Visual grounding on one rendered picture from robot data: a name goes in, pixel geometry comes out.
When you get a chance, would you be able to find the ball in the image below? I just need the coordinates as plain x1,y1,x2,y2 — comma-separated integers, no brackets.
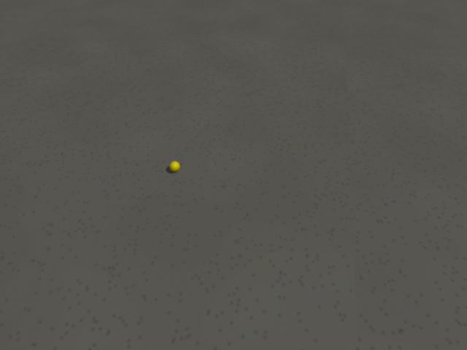
169,161,180,171

